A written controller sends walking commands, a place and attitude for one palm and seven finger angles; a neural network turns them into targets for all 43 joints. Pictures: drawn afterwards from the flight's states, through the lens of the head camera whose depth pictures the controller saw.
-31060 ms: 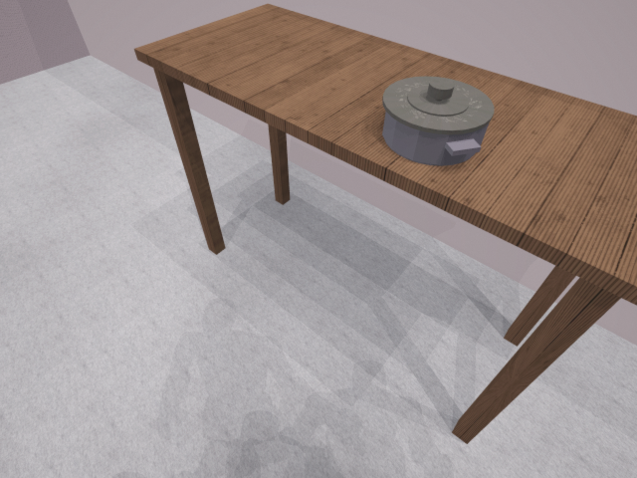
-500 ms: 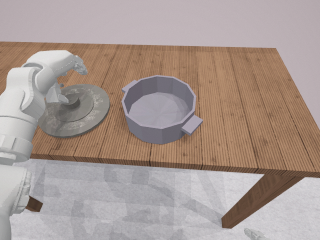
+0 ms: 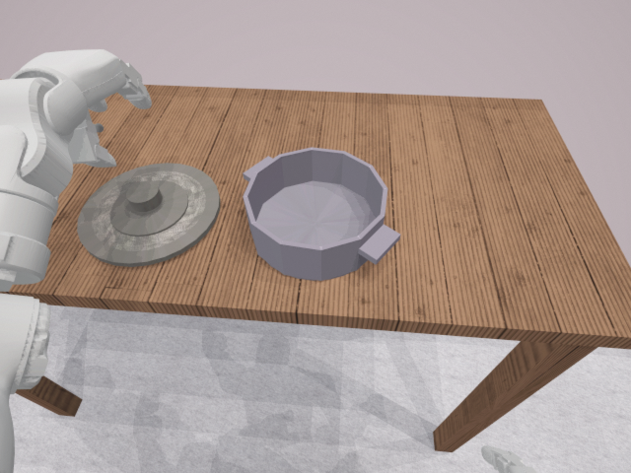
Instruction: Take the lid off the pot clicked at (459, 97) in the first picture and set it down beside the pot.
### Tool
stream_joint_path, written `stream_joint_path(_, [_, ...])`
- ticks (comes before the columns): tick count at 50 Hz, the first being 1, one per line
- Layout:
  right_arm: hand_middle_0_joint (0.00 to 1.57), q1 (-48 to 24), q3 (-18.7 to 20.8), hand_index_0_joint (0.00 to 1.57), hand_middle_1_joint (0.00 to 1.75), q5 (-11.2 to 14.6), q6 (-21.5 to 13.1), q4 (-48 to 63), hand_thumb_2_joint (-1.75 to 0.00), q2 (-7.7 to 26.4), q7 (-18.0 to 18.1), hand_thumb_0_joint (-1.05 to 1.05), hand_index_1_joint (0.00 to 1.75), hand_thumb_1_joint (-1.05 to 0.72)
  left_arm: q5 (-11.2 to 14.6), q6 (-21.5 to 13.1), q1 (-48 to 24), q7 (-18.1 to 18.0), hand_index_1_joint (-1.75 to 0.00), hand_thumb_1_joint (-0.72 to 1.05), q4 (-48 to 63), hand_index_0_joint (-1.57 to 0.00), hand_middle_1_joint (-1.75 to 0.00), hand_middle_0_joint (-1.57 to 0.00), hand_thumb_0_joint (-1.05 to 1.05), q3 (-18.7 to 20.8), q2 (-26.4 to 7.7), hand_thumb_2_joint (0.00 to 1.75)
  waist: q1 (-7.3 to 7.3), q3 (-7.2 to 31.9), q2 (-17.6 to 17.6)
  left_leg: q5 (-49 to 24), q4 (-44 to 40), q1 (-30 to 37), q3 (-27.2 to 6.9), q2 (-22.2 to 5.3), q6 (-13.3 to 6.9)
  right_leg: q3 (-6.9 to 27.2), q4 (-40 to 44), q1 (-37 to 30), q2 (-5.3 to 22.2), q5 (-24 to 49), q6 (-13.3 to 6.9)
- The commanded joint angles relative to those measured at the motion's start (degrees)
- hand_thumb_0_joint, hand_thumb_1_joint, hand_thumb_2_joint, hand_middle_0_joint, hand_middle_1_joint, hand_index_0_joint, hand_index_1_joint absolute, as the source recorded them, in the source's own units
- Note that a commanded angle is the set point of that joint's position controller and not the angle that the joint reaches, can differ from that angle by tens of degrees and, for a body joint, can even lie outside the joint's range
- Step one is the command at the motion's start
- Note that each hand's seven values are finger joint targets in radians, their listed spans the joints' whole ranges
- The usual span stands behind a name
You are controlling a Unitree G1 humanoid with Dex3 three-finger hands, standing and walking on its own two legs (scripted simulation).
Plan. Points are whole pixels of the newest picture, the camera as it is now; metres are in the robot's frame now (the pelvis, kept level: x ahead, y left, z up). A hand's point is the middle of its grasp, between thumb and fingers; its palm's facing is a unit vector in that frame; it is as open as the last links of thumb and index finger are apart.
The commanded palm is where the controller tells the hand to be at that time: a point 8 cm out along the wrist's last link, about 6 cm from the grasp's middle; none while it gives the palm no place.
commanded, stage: raise the empty hand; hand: left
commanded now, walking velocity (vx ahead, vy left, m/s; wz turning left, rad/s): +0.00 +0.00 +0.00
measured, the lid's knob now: (144, 196) +0.46 +0.25 +0.09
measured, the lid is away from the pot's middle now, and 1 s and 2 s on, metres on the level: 0.25 0.25 0.25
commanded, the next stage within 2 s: draw the hand back to the body in 0.14 s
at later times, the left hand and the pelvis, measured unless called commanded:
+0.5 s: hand (93, 132) +0.43 +0.25 +0.23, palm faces -0.17 -0.02 -0.99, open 10.9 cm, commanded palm +0.39 +0.25 +0.29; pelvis +0.00 +0.00 +0.00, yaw -1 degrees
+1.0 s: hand (111, 114) +0.38 +0.19 +0.28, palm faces +0.30 -0.93 -0.23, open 10.8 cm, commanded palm +0.32 +0.24 +0.29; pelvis +0.01 -0.02 +0.00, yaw -2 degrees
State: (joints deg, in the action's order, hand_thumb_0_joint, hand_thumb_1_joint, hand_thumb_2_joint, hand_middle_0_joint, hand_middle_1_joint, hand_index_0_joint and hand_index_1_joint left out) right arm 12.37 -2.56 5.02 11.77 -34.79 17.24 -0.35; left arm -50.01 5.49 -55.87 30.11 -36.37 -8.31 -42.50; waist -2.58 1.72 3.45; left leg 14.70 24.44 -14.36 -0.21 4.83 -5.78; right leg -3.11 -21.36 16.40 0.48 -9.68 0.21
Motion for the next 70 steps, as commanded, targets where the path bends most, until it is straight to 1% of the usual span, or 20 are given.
stream_joint_path(1, [0.2, -2.55, 2.61, 0.2, 0.3, -0.15, -2.39, 6.9, -0.9, 8.06, 0.73, 0.0, 0.3, -0.9, -0.46, 0.1, -29.07, -1.93, -0.25, -0.21, 8.09, -0.66, -0.25, -0.66, 0.0, 8.06, -16.88, 1.06, -0.29, 20.26, 0.32, -27.26, -2.08, 6.65, -3.48, -2.93, 3.48, 1.18, -0.83, -10.3, -1.68, 12.76, -3.88])
stream_joint_path(6, [0.2, -2.25, 2.77, 0.2, 0.3, 0.02, -2.61, 7.31, -0.9, 8.19, 0.57, 0.0, 0.3, -0.9, -0.15, 0.57, -27.18, -1.16, -0.25, -0.21, 7.04, -0.66, -0.25, -0.66, 0.0, 5.82, -14.06, 1.06, -0.29, 18.74, -0.65, -26.45, -2.35, 6.53, -3.44, -3.2, 3.37, 1.08, -0.58, -9.14, -1.61, 11.66, -3.73])
stream_joint_path(8, [0.2, -2.38, 3.07, 0.2, 0.3, -0.32, -2.6, 8.14, -0.9, 8.16, 0.17, 0.0, 0.3, -0.9, -0.52, -0.04, -29.42, -1.28, -0.25, -0.21, 13.02, -0.66, -0.25, -0.66, 0.0, 7.85, -16.48, 1.06, 0.11, 22.85, 1.46, -29.45, -1.96, 8.8, -4.12, -3.27, 3.68, 1.5, -0.67, -10.16, -1.75, 12.09, -3.87])
stream_joint_path(12, [0.2, -0.9, 3.36, 0.2, 0.3, -0.14, -2.62, 6.8, -0.9, 9.19, 0.42, 0.0, 0.3, -0.9, 0.21, 0.43, -26.88, -1.33, -0.25, -0.21, 8.03, -0.66, -0.25, -0.66, 0.0, 8.28, -17.07, 1.06, -0.76, 19.29, 0.53, -28.93, -1.78, 8.01, -4.08, -3.32, 3.99, 0.83, 0.05, -8.04, -1.73, 11.7, -3.97])
stream_joint_path(15, [0.2, -2.53, 3.08, 0.2, 0.3, -0.15, -2.92, 8.4, -0.9, 7.86, 0.25, 0.0, 0.3, -0.9, -0.05, 0.25, -27.25, -1.0, -0.25, -0.21, 13.56, -0.66, -0.25, -0.66, 0.0, 7.66, -15.25, 1.06, 0.22, 21.66, 0.32, -30.47, -2.23, 9.25, -4.18, -3.4, 3.63, 1.2, -0.74, -9.77, -1.6, 12.38, -3.73])
stream_joint_path(18, [0.2, -3.31, 3.2, 0.2, 0.3, -0.52, -3.26, 9.6, -0.9, 7.84, -0.57, 0.0, 0.3, -0.9, 0.28, -0.25, -24.87, -1.12, -0.25, -0.21, 20.88, -0.66, -0.25, -0.66, 0.0, 11.94, -19.11, 1.06, 1.47, 25.28, 2.22, -35.54, -1.48, 11.62, -4.92, -3.69, 4.32, 1.69, -1.14, -11.17, -1.59, 13.62, -3.78])
stream_joint_path(21, [0.2, -3.99, 2.76, 0.2, 0.3, 0.02, -3.21, 9.59, -0.9, 7.86, -0.51, 0.0, 0.3, -0.9, 1.29, 0.99, -18.29, -0.73, -0.25, -0.21, 16.04, -0.66, -0.25, -0.66, 0.0, 11.65, -17.73, 1.06, 1.7, 19.3, -1.07, -32.75, -1.79, 8.09, -4.0, -3.93, 3.91, 1.41, -1.2, -10.39, -1.28, 13.25, -3.58])
stream_joint_path(36, [0.2, -10.02, 2.06, 0.2, 0.3, -0.21, -3.35, 11.22, -0.9, 6.72, -0.96, 0.0, 0.3, -0.9, 3.68, 3.36, -9.91, -0.57, -0.25, -0.21, 31.63, -0.66, -0.25, -0.66, 0.0, 12.06, -14.74, 1.06, 2.91, 17.99, 1.01, -30.16, -1.65, 9.66, -4.91, -4.02, 4.48, 1.0, -1.51, -8.44, -1.05, 9.22, -3.56])
stream_joint_path(37, [0.2, -0.03, 2.46, 0.2, 0.3, -0.87, -8.04, 12.46, -0.9, 1.21, -0.13, 0.0, 0.3, -0.9, 39.46, -5.75, -16.54, -12.32, -0.25, -0.21, 41.19, -0.66, -0.25, -0.66, 0.0, 19.79, 2.64, 1.06, -0.7, 14.7, 2.0, -22.57, -2.22, 20.7, -6.56, -7.39, 7.12, -0.13, -0.25, 0.12, -1.99, 4.9, -5.22])
stream_joint_path(38, [0.2, -1.85, 1.34, 0.2, 0.3, -1.57, -9.73, 10.35, -0.9, 2.51, 0.65, 0.0, 0.3, -0.9, 40.9, -7.8, -3.06, -18.51, -0.25, -0.21, 30.24, -0.66, -0.25, -0.66, 0.0, 19.41, 3.36, 1.06, 0.62, 10.38, -3.13, -16.34, -4.51, 21.03, -9.88, -9.57, 6.96, 1.29, 0.05, 0.09, -1.83, -1.14, -5.29])
stream_joint_path(39, [0.2, -3.28, 1.51, 0.2, 0.3, -1.47, -10.51, 9.9, -0.9, 3.43, 1.41, 0.0, 0.3, -0.9, 46.19, -8.85, 2.84, -22.5, -0.25, -0.21, 28.98, -0.66, -0.25, -0.66, 0.0, 22.94, 3.19, 1.06, 2.0, 7.86, -8.58, -9.9, -6.04, 16.22, -7.96, -9.08, 5.71, 2.05, 1.16, -2.76, -1.54, -0.6, -4.82])
stream_joint_path(41, [0.2, -5.75, 0.87, 0.2, 0.3, -1.55, -11.69, 8.66, -0.9, 4.17, 2.34, 0.0, 0.3, -0.9, 51.24, -10.95, 0.77, -27.24, -0.25, -0.21, 33.81, -0.66, -0.25, -0.66, 0.0, 25.52, 1.1, 1.06, 2.46, 8.03, -9.83, -4.27, -6.72, 9.96, -4.34, -7.05, 3.48, 2.7, 1.66, -9.3, -0.87, 3.8, -3.87])
stream_joint_path(42, [0.2, -5.76, 1.06, 0.2, 0.3, -1.87, -11.98, 7.17, -0.9, 4.92, 2.71, 0.0, 0.3, -0.9, 52.41, -11.62, -0.65, -29.0, -0.25, -0.21, 35.44, -0.66, -0.25, -0.66, 0.0, 28.92, -2.31, 1.06, 2.26, 7.84, -7.31, -2.6, -6.74, 9.45, -4.27, -7.06, 3.41, 2.8, 1.7, -9.26, -0.64, 2.97, -3.78])
stream_joint_path(46, [0.2, -6.91, 0.64, 0.2, 0.3, -2.44, -15.63, 6.39, -0.9, 3.2, 2.9, 0.0, 0.3, -0.9, 53.75, -14.36, -2.37, -33.14, -0.26, -0.1, 45.58, -0.61, -0.26, -0.61, 0.0, 30.89, -0.77, 1.05, 3.45, 12.67, 10.48, -13.71, -5.92, 14.32, -3.99, -6.8, 5.41, 2.19, 0.66, -10.9, -0.82, 6.88, -4.3])
stream_joint_path(47, [0.2, -6.56, 1.01, 0.2, 0.3, -2.94, -16.14, 6.01, -0.9, 3.73, 2.82, 0.0, 0.3, -0.9, 54.29, -14.89, 1.34, -33.84, -0.26, -0.07, 47.1, -0.6, -0.26, -0.6, 0.0, 34.19, -3.24, 1.04, 3.74, 13.1, 7.92, -17.99, -4.51, 14.0, -3.69, -7.16, 5.43, 2.12, 0.14, -12.28, -0.64, 9.34, -4.28])
stream_joint_path(50, [0.2, -6.68, 1.5, 0.2, 0.3, -3.21, -17.02, 5.7, -0.9, 3.12, 1.77, 0.0, 0.3, -0.9, 55.48, -14.82, 11.23, -33.92, -0.26, 0.01, 49.05, -0.57, -0.26, -0.57, 0.0, 32.86, 2.31, 1.03, 4.15, 15.02, 4.88, -30.42, -2.32, 14.5, -1.88, -7.28, 5.45, 2.07, -0.81, -14.43, -0.7, 16.4, -3.8])
stream_joint_path(52, [0.2, -6.48, 2.36, 0.2, 0.3, -3.16, -17.36, 5.97, -0.9, 3.85, 1.26, 0.0, 0.3, -0.9, 55.85, -15.16, 12.86, -33.98, -0.27, 0.07, 52.78, -0.54, -0.27, -0.54, 0.0, 34.29, 0.99, 1.02, 3.73, 15.54, 0.91, -33.19, -1.07, 14.16, -1.63, -7.55, 5.24, 2.06, -1.19, -15.39, -0.35, 19.18, -3.49])
stream_joint_path(54, [0.2, -6.87, 2.44, 0.2, 0.3, -2.69, -16.82, 5.7, -0.9, 3.55, 1.09, 0.0, 0.3, -0.9, 56.33, -13.95, 18.63, -33.72, -0.27, 0.12, 49.98, -0.52, -0.27, -0.52, 0.0, 33.52, 3.83, 1.02, 4.02, 12.87, -0.74, -31.1, -1.11, 12.07, -0.02, -7.25, 3.99, 2.36, -0.8, -14.91, -0.43, 19.98, -3.01])
stream_joint_path(62, [0.2, -8.26, 3.0, 0.2, 0.3, -2.54, -17.13, 5.77, -0.9, 3.74, 1.78, 0.0, 0.3, -0.9, 57.24, -14.73, 23.63, -34.48, -0.28, 0.34, 57.22, -0.43, -0.28, -0.43, 0.0, 37.08, 1.27, 0.98, 3.96, 13.67, -0.88, -26.7, 0.0, 11.27, 0.97, -6.15, 2.95, 3.31, -1.45, -16.2, 0.78, 22.61, -2.47])
stream_joint_path(70, [0.2, -9.91, 2.74, 0.2, 0.3, -2.74, -17.59, 5.62, -0.9, 2.69, 2.22, 0.0, 0.3, -0.9, 57.69, -15.17, 29.53, -34.77, -0.29, 0.57, 60.72, -0.34, -0.29, -0.34, 0.0, 36.57, 4.22, 0.95, 4.64, 10.78, 0.24, -20.94, -0.86, 11.78, 1.53, -5.42, 2.74, 3.46, -0.14, -15.07, 0.37, 19.14, -2.63])
